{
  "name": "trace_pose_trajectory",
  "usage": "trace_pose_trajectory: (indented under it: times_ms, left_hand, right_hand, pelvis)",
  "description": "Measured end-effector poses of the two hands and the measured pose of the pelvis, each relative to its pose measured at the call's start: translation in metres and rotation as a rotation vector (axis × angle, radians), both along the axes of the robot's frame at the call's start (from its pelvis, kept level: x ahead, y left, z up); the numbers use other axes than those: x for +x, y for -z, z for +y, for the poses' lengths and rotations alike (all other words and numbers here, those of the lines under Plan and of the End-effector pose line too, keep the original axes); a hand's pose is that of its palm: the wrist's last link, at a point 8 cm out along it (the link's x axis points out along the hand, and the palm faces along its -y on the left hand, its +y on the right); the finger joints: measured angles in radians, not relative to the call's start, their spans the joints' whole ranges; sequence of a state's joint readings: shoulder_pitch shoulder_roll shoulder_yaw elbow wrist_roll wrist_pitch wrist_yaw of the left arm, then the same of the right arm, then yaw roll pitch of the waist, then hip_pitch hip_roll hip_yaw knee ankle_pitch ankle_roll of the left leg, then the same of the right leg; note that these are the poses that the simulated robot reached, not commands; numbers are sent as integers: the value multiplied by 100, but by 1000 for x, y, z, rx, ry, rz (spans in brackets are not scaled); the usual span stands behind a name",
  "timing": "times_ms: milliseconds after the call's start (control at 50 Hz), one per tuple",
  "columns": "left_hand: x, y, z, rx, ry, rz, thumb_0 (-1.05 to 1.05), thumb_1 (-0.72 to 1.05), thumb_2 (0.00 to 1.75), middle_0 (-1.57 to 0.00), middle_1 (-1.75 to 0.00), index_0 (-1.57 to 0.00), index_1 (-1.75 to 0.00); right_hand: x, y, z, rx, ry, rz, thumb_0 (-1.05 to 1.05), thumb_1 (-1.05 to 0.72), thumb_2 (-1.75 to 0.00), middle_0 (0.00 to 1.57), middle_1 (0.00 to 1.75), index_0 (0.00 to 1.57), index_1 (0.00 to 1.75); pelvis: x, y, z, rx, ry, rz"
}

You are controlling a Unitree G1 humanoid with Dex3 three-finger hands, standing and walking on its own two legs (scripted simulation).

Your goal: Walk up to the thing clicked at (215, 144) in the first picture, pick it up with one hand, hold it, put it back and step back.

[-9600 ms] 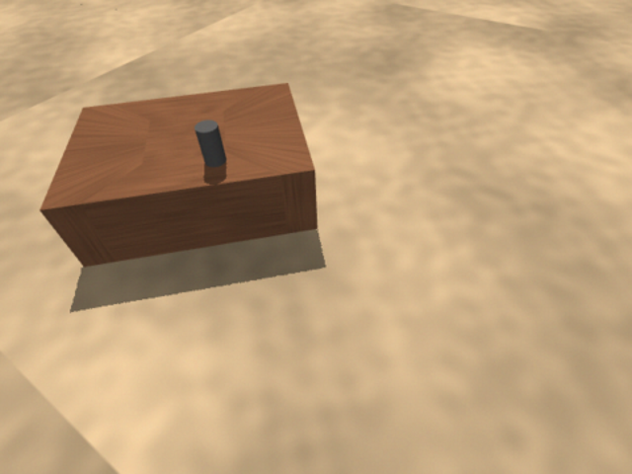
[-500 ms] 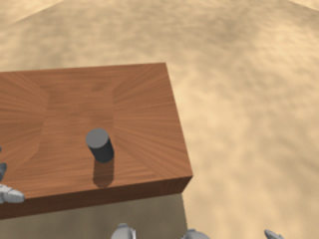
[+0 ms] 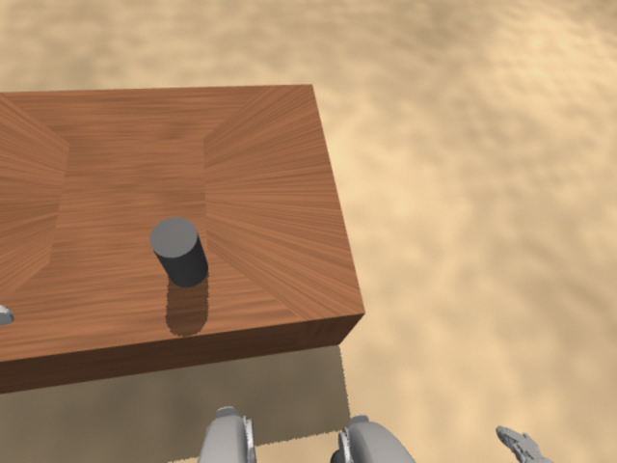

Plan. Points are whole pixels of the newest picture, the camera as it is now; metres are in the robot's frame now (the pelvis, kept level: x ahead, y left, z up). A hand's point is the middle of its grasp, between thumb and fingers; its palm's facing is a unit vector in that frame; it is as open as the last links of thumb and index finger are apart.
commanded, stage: go down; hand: left
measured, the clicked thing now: (181, 254) +0.53 +0.21 -0.28
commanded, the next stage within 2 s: approach in 0.62 s
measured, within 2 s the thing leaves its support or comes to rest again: neither
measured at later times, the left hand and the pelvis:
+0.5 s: hand out of the picture +0.41 +0.39 +0.00, palm faces +0.24 -0.97 -0.11, open 17.6 cm; pelvis +0.01 +0.01 -0.01, yaw -1 degrees
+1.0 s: hand (10, 238) +0.44 +0.37 -0.03, palm faces +0.22 -0.97 -0.01, open 17.8 cm; pelvis +0.00 +0.00 -0.05, yaw -1 degrees
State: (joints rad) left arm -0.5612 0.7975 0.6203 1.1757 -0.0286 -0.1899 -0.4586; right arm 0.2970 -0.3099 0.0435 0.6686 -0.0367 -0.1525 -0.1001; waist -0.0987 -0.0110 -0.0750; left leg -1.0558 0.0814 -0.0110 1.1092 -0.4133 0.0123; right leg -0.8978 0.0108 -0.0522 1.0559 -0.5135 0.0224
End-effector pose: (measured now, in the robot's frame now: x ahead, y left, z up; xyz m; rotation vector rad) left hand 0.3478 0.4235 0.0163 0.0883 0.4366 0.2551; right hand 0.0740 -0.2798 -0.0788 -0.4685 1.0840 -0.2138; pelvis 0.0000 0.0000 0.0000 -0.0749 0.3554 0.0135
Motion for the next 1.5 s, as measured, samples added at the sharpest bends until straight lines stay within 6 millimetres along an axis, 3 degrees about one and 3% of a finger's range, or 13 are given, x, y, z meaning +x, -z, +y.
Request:
trace_pose_trajectory:
  times_ms: [300,800,920,1000,1060,1200,1280,1380,1500]
  left_hand:
    - [27,0,9,-9,7,-80,-1,-50,8,-6,-3,-3,-5]
    - [43,-5,14,-15,4,-144,-2,-60,5,-7,-4,-4,-6]
    - [51,12,8,-38,11,-195,-2,-60,2,-7,-3,-5,-5]
    - [62,45,-4,-69,22,-289,-1,-61,1,-7,-3,-5,-4]
    - [70,82,-15,-91,31,-362,-1,-61,1,-7,-3,-4,-5]
    - [82,183,-35,-96,45,-459,-2,-56,4,-5,-5,-2,-6]
    - [84,221,-39,-69,54,-492,-2,-53,7,-4,-6,-1,-8]
    - [89,240,-48,-34,93,-466,-2,-49,12,-3,-10,-1,-11]
    - [93,228,-59,-21,78,-473,-2,-45,15,-3,-13,-2,-14]
  right_hand:
    - [-11,9,12,3,17,78,1,-88,-90,20,30,20,30]
    - [-11,14,10,-4,3,109,0,-90,-90,20,30,20,30]
    - [-18,25,8,-2,-13,132,0,-89,-90,20,30,20,30]
    - [-22,47,6,-4,-41,156,0,-89,-89,20,30,20,30]
    - [-23,72,4,-11,-58,164,0,-89,-89,20,30,20,30]
    - [-24,152,5,-21,-85,200,0,-89,-90,20,30,20,30]
    - [-32,197,10,-2,-96,250,0,-91,-90,20,30,20,30]
    - [-48,239,16,37,-90,287,0,-92,-90,20,30,20,30]
    - [-77,266,14,77,-49,292,0,-91,-90,20,30,20,30]
  pelvis:
    - [6,8,6,-15,1,38]
    - [5,14,5,-22,-4,59]
    - [0,27,4,-23,3,91]
    - [-5,51,4,-28,11,141]
    - [-9,79,3,-35,22,189]
    - [-25,158,1,-52,51,252]
    - [-39,194,-1,-53,62,256]
    - [-55,224,-3,-52,70,254]
    - [-69,247,-8,-49,83,227]
